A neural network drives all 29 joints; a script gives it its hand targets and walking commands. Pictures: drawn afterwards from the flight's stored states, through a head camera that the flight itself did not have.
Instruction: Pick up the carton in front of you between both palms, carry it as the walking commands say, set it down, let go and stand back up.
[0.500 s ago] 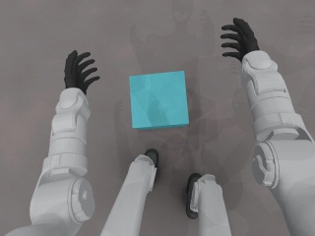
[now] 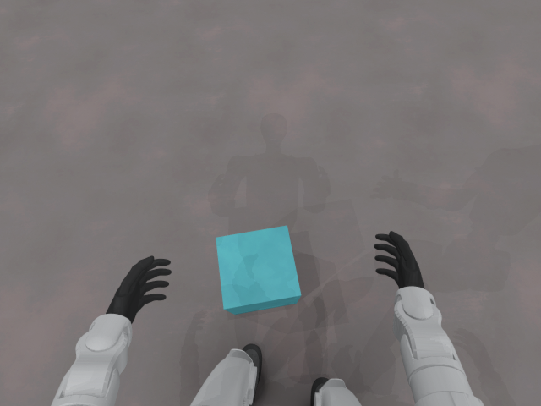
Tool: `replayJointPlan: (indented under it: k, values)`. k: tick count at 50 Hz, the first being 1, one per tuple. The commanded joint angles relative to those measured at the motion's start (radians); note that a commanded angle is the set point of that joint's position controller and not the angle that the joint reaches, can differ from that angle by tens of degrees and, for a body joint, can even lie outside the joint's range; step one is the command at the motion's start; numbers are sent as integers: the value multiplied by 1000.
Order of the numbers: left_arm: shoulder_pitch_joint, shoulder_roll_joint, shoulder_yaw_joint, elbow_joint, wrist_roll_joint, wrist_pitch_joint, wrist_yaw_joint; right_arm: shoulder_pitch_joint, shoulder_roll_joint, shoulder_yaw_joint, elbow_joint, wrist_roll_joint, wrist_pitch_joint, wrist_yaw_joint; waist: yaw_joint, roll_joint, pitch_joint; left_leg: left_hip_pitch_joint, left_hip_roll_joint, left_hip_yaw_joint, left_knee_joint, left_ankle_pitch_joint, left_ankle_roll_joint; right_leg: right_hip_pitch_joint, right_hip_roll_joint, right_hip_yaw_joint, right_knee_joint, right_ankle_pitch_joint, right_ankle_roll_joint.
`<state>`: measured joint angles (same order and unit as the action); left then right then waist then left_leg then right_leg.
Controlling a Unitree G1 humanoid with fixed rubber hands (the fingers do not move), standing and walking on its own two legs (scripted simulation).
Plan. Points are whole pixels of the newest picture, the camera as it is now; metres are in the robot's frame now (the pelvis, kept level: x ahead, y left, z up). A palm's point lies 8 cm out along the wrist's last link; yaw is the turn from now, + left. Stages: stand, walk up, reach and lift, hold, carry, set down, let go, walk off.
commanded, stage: let go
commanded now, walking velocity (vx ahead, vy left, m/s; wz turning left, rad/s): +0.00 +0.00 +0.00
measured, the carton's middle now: (259, 273) +0.40 +0.10 -0.61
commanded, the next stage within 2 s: stand in 0.88 s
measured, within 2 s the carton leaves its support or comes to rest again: neither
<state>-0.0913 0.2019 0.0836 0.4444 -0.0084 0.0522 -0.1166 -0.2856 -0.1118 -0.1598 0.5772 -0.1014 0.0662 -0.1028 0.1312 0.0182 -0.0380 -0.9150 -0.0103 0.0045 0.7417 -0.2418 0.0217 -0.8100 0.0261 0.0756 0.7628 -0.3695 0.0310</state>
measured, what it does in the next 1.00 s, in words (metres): stands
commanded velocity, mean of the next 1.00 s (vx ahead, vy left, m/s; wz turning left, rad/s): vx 0.00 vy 0.00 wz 0.00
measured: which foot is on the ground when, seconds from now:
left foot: down 0.00-1.00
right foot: down 0.00-1.00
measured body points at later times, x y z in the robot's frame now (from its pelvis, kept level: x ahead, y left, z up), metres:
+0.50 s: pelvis +0.04 -0.04 +0.04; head +0.08 -0.03 +0.49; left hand +0.21 +0.20 -0.04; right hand +0.23 -0.26 -0.04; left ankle +0.05 +0.10 -0.70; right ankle -0.02 -0.14 -0.70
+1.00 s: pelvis +0.03 -0.02 +0.03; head +0.03 +0.00 +0.48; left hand +0.18 +0.25 -0.05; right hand +0.19 -0.27 -0.05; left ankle +0.05 +0.10 -0.70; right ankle -0.02 -0.14 -0.70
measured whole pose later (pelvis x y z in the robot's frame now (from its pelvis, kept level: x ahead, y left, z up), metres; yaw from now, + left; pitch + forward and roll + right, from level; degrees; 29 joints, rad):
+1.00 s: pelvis +0.03 -0.02 +0.03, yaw +2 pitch -1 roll +0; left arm 0.22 0.30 0.04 0.51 0.04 0.10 0.01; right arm 0.21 -0.25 -0.03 0.63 -0.05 0.04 0.00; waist 0.01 -0.05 0.02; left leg -0.26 -0.02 -0.03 0.54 -0.26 0.00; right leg -0.13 0.02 0.04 0.51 -0.36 0.00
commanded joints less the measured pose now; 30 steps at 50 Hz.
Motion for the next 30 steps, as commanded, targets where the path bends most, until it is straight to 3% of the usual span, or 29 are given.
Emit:
replayJointPlan:
  k: [1, 6, 16, 21, 28, 29, 30]
  values:
    - [116, 69, -20, -133, -12, -35, 16, 11, -79, -4, -92, 9, -51, 20, 3, 18, -445, 748, 4, -53, -70, 395, -51, 26, 56, -77, -153, 81, -29]
    - [231, 72, -55, -187, -22, -49, 40, 176, -109, 3, -88, 24, -81, 45, -33, 27, -345, 887, 6, -63, -133, 523, -64, 141, 52, -76, -239, 146, -34]
    - [301, 107, -37, -125, -20, -37, 46, 391, -133, 61, -151, 55, -74, 101, -103, -61, -145, 901, -36, -26, -260, 443, -50, 479, 11, -54, -365, 358, -4]
    - [332, 112, -20, -97, -5, -17, 50, 462, -149, 91, -200, 89, -46, 133, -110, -59, -76, 919, -53, -17, -301, 405, -41, 557, -3, -40, -400, 442, 4]
    - [312, 126, 3, -93, 21, 28, 50, 462, -164, 112, -244, 113, 0, 160, -107, -51, 40, 931, -65, 3, -317, 277, -34, 555, -23, -26, -437, 380, 4]
    - [282, 159, 13, -142, 50, 79, 75, 502, -152, 129, -183, 118, -29, 142, -99, -37, -8, 892, -85, 11, -285, 257, -41, 616, -31, -24, -401, 479, 7]
    - [296, 148, 1, -124, 44, 92, 84, 478, -160, 127, -207, 120, -32, 135, -114, -60, -2, 876, -87, 11, -282, 231, -35, 611, -30, -20, -386, 500, 12]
